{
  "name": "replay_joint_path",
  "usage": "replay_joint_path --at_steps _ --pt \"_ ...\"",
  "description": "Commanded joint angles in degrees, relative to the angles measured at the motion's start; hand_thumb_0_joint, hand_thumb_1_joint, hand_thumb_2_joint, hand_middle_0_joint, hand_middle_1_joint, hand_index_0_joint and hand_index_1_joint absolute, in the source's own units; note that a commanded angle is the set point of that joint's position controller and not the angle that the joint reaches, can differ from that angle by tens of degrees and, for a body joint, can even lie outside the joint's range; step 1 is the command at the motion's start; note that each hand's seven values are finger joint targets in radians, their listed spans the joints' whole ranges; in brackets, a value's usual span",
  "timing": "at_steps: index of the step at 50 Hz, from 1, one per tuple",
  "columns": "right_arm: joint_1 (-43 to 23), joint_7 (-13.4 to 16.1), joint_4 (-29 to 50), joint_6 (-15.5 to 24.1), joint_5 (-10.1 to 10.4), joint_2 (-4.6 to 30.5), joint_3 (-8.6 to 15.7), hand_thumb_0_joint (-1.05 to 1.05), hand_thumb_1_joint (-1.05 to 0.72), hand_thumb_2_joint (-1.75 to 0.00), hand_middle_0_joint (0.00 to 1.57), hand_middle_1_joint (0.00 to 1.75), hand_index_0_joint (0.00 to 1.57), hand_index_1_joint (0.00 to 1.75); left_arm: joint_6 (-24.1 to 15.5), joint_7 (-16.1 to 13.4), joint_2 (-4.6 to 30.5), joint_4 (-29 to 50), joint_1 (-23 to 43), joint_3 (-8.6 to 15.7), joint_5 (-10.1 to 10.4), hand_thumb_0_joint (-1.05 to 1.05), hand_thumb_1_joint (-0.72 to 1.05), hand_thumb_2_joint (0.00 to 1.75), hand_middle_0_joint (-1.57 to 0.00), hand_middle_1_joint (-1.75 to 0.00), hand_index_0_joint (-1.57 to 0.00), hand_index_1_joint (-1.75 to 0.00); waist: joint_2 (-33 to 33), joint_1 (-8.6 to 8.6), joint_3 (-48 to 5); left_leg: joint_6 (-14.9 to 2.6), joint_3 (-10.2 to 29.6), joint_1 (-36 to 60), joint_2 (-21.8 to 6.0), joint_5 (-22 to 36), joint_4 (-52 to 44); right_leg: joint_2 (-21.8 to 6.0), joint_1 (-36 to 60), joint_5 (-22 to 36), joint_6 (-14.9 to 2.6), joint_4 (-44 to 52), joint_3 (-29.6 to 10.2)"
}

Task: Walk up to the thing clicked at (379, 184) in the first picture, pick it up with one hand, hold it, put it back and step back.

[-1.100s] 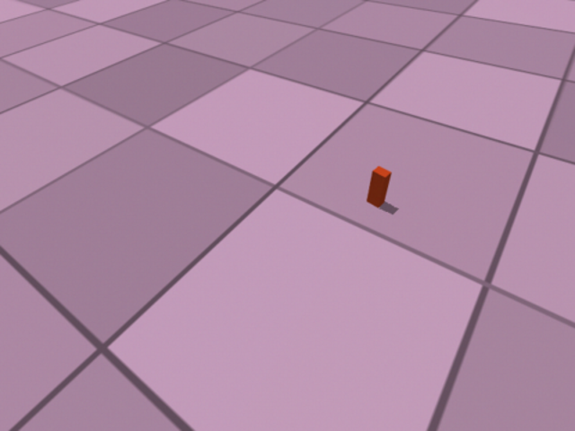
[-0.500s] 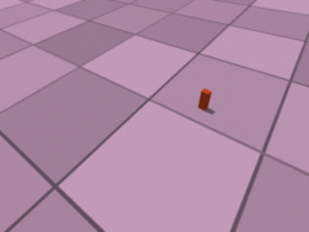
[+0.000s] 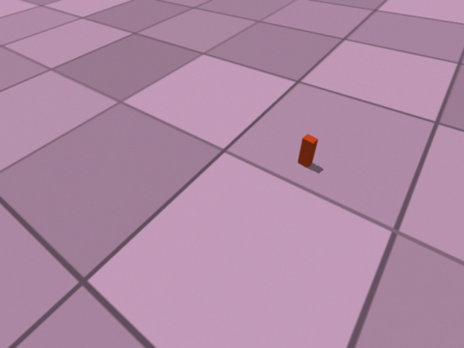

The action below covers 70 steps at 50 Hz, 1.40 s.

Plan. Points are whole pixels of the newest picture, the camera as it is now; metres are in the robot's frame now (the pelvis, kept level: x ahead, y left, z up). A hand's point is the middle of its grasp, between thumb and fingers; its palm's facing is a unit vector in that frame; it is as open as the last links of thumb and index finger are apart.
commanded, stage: stand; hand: left
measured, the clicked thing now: (307, 151) +1.31 -0.43 -0.68
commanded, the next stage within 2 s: walk up in 0.02 s
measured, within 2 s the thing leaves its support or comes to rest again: neither
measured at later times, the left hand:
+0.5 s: hand (167, 332) +0.21 +0.16 -0.15, palm faces -0.21 -0.90 -0.38, open 7.4 cm
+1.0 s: hand (228, 200) +0.54 +0.04 -0.14, palm faces -0.48 -0.80 -0.35, open 7.4 cm
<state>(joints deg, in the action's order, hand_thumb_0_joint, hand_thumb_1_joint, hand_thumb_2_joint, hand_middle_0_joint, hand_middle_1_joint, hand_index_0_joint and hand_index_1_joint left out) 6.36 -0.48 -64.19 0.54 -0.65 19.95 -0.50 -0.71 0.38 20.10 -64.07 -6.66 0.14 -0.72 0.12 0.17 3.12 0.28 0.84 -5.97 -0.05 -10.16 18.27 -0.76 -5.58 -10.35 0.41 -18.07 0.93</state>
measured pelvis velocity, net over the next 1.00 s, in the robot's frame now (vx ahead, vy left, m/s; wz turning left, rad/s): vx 0.31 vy -0.16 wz -0.42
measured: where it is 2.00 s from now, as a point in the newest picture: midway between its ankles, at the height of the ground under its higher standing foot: (315, 255)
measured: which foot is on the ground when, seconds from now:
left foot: down 0.00-0.34, up 0.36-0.66, down 0.68-1.00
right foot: down 0.00-0.06, up 0.08-0.32, down 0.34-0.70, up 0.72-1.00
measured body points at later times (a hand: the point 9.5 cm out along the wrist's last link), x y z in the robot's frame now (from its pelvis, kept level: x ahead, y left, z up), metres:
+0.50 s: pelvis +0.10 -0.10 -0.02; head +0.11 -0.12 +0.43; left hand +0.22 +0.21 -0.12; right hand +0.11 -0.45 -0.14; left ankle +0.12 +0.02 -0.70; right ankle +0.10 -0.23 -0.75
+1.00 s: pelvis +0.31 -0.16 -0.01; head +0.34 -0.17 +0.44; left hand +0.56 +0.08 -0.12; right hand +0.18 -0.47 -0.11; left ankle +0.31 -0.03 -0.75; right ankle +0.37 -0.35 -0.71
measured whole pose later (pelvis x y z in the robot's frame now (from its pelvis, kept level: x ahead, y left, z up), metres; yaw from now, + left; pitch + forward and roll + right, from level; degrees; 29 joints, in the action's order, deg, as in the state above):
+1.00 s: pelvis +0.31 -0.16 -0.01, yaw -24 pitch -2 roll +1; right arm 23.0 -2.8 -49.7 5.5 -1.3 24.3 3.2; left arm -1.7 5.6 26.0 -48.9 -11.3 3.7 -0.6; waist 2.4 3.6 5.2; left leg 0.7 -10.8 -3.7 -4.0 -18.3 24.5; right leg -4.4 -29.5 -11.5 -1.2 -41.5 -1.1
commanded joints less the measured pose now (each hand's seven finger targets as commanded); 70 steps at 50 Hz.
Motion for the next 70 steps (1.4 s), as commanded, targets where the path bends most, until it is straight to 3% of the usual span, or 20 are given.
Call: replay_joint_path --at_steps 1,4,13,16,18,19,24,32,34,35,36,40,47,51,54,55,56,57,62,70 --pt "2.3 0.6 7.4 3.1 -1.3 19.6 7.2 0.0 -0.9 -0.9 0.2 0.3 0.2 0.3 -0.6 1.5 17.5 9.2 -0.2 6.6 -1.5 0.0 0.9 0.9 -0.2 -0.3 -0.2 -0.3 1.5 1.91 -7.8 -5.67 5.0 8.2 -7.2 -19.3 2.6 -2.6 -10.5 -18.2 -3.88 -3.9 -7.3" --pt "7.5 0.8 8.6 4.4 -1.3 23.1 9.9 0.0 -0.9 -0.9 0.2 0.3 0.2 0.3 0.4 3.9 14.5 14.4 9.4 6.6 -2.2 0.0 0.9 0.9 -0.2 -0.3 -0.2 -0.3 -6.8 6.14 2.1 -15.53 23.4 8.7 -27.9 -29.2 -10.5 -4.8 -36.8 -15.6 -1.45 -33.8 -6.5" --pt "-0.3 -0.8 15.0 5.0 -2.4 20.4 9.7 0.0 -0.9 -0.9 0.2 0.3 0.2 0.3 0.0 7.3 14.0 13.9 -2.9 7.8 -1.3 0.0 0.9 0.9 -0.2 -0.3 -0.2 -0.3 -9.3 -0.88 0.5 -9.0 -3.9 -5.3 -15.3 -18.3 -2.5 -4.5 -13.3 -6.5 -0.98 -19.5 3.5" --pt "0.7 -0.8 15.8 3.7 -2.1 16.9 8.1 0.0 -0.9 -0.9 0.2 0.3 0.2 0.3 -1.2 5.4 17.3 9.6 -17.6 9.8 -1.7 0.0 0.9 0.9 -0.2 -0.3 -0.2 -0.3 7.1 -7.77 -5.4 -6.28 -10.2 -16.7 -9.8 -16.9 24.2 0.6 7.7 -7.1 -2.01 -14.6 4.9" --pt "0.3 -1.3 20.0 3.8 -0.6 13.1 6.0 0.0 -0.9 -0.9 0.2 0.3 0.2 0.3 -2.1 3.8 26.3 11.9 -21.0 11.1 -1.0 0.0 0.9 0.9 -0.2 -0.3 -0.2 -0.3 22.0 -8.1 -2.8 -1.34 -4.9 -36.5 0.6 -25.1 50.4 -20.0 7.0 -35.0 -12.83 10.8 -41.5" --pt "-1.7 -1.2 19.3 3.7 -0.7 17.7 7.1 0.0 -0.9 -0.9 0.2 0.3 0.2 0.3 -2.1 3.8 26.7 14.0 -15.6 10.9 0.0 0.0 0.9 0.9 -0.2 -0.3 -0.2 -0.3 10.7 -6.33 2.1 -0.87 0.7 -34.6 -4.8 -21.1 50.8 -23.2 -0.2 -40.3 -16.73 11.6 -44.6" --pt "8.0 -2.6 14.9 3.9 -0.2 17.1 7.5 0.0 -0.9 -0.9 0.2 0.3 0.2 0.3 -2.7 3.0 20.3 16.8 -8.6 8.5 0.2 0.0 0.9 0.9 -0.2 -0.3 -0.2 -0.3 9.2 -0.81 1.8 -1.57 -0.2 -22.2 -7.1 -12.6 35.8 -12.5 -8.9 -20.9 -12.57 5.6 -19.3" --pt "13.1 -2.8 16.5 5.3 -1.1 15.9 8.9 0.0 -0.9 -0.9 0.2 0.3 0.2 0.3 -3.4 3.2 19.0 21.0 -4.4 7.4 -0.3 0.0 0.9 0.9 -0.2 -0.3 -0.2 -0.3 3.8 3.79 0.0 -1.14 -5.0 -0.2 -3.7 -0.6 16.5 -9.1 -23.1 -18.5 -10.21 -4.7 -11.1" --pt "26.2 -1.2 13.9 6.6 -2.0 21.8 11.2 0.0 -0.9 -0.9 0.2 0.3 0.2 0.3 -3.4 3.0 10.9 21.3 -8.2 5.2 -0.3 0.0 0.9 0.9 -0.2 -0.3 -0.2 -0.3 -18.2 9.53 -6.9 -3.91 11.2 17.3 -12.1 -20.7 3.1 2.3 -34.0 -12.0 -5.59 -38.8 -3.0" --pt "23.2 -0.9 16.2 7.0 -1.7 24.5 11.2 0.0 -0.9 -0.9 0.2 0.3 0.2 0.3 -3.4 2.4 11.1 21.1 -10.9 5.0 0.3 0.0 0.9 0.9 -0.2 -0.3 -0.2 -0.3 -17.1 6.54 -4.5 -7.89 37.8 13.0 -25.3 -33.6 -9.2 7.2 -40.5 -18.0 -3.67 -48.8 -5.9" --pt "15.6 -1.1 18.3 7.0 0.3 25.2 11.1 0.0 -0.9 -0.9 0.2 0.3 0.2 0.3 -3.2 1.7 16.7 19.8 -11.8 5.7 -0.4 0.0 0.9 0.9 -0.2 -0.3 -0.2 -0.3 -10.0 3.19 -1.2 -11.94 41.5 4.6 -28.0 -38.3 -11.9 2.2 -38.2 -17.3 -4.17 -53.0 -10.8" --pt "11.8 -1.1 19.2 7.3 0.0 18.5 8.3 0.0 -0.9 -0.9 0.2 0.3 0.2 0.3 -3.3 2.9 17.1 16.2 -12.5 6.4 0.7 0.0 0.9 0.9 -0.2 -0.3 -0.2 -0.3 -8.8 0.85 2.2 -9.97 11.5 -1.8 -17.6 -12.7 -6.8 -3.5 -31.1 -6.5 -1.39 -43.1 -7.8" --pt "13.6 -1.0 19.7 7.0 0.0 19.7 8.4 0.0 -0.9 -0.9 0.2 0.3 0.2 0.3 -2.6 5.0 12.9 20.6 -2.7 5.3 0.5 0.0 0.9 0.9 -0.2 -0.3 -0.2 -0.3 -8.5 1.82 0.3 -11.42 -2.6 2.1 -16.5 10.5 -2.6 -4.5 -25.3 -1.0 -1.39 -23.2 -1.6" --pt "15.2 -1.0 19.6 5.7 0.0 20.3 8.6 0.0 -0.9 -0.9 0.2 0.3 0.2 0.3 -2.5 5.3 12.7 20.2 0.9 5.7 0.3 0.0 0.9 0.9 -0.2 -0.3 -0.2 -0.3 -7.2 3.14 -0.1 -9.52 -4.9 -1.1 -15.4 7.0 0.5 -1.1 -15.7 2.5 -2.72 -16.0 3.5" --pt "15.7 -0.8 20.4 4.9 -0.1 17.3 7.1 0.0 -0.9 -0.9 0.2 0.3 0.2 0.3 -3.4 3.9 16.2 16.4 -10.9 7.5 0.3 0.0 0.9 0.9 -0.2 -0.3 -0.2 -0.3 2.7 -3.82 -7.2 -6.55 -8.5 -5.9 -11.5 13.2 23.6 1.1 4.9 0.3 -4.56 -10.3 2.3" --pt "18.6 -0.8 21.3 4.9 0.1 13.4 5.6 0.0 -0.9 -0.9 0.2 0.3 0.2 0.3 -3.9 3.0 20.7 15.5 -17.8 9.4 0.0 0.0 0.9 0.9 -0.2 -0.3 -0.2 -0.3 13.3 -6.66 -12.4 -4.75 -8.9 -15.4 -7.6 2.5 39.4 -6.8 15.4 -10.3 -6.61 -7.4 -10.8" --pt "18.2 -0.9 22.2 4.7 1.0 13.7 5.5 0.0 -0.9 -0.9 0.2 0.3 0.2 0.3 -4.2 2.4 26.0 16.5 -19.4 9.9 0.7 0.0 0.9 0.9 -0.2 -0.3 -0.2 -0.3 19.9 -6.94 -13.1 -2.17 -6.1 -29.5 0.0 -18.1 49.7 -21.5 20.0 -12.8 -14.14 1.6 -40.6" --pt "14.7 -0.3 20.6 4.1 0.3 18.5 6.7 0.0 -0.9 -0.9 0.2 0.3 0.2 0.3 -4.0 2.2 25.0 17.2 -16.2 9.6 1.9 0.0 0.9 0.9 -0.2 -0.3 -0.2 -0.3 10.1 -6.32 -8.3 -2.03 0.1 -30.7 -4.2 -18.5 53.5 -22.7 12.9 -11.2 -16.76 1.6 -41.0" --pt "17.7 -1.5 17.1 3.2 0.1 15.6 6.5 0.0 -0.9 -0.9 0.2 0.3 0.2 0.3 -4.7 1.5 17.7 19.5 -8.9 7.0 1.5 0.0 0.9 0.9 -0.2 -0.3 -0.2 -0.3 7.1 -0.23 -1.4 -1.84 0.5 -22.6 -6.6 -8.9 43.5 -11.1 -4.7 7.9 -13.0 -0.1 -13.8" --pt "8.4 -3.5 19.8 4.2 -0.8 14.0 7.3 0.0 -0.9 -0.9 0.2 0.3 0.2 0.3 -5.5 2.1 19.4 21.3 -9.5 7.4 0.3 0.0 0.9 0.9 -0.2 -0.3 -0.2 -0.3 7.6 -2.24 0.3 -0.36 -2.5 -18.0 -6.8 -1.1 20.1 -12.5 -10.4 -9.2 -13.35 2.0 -11.6"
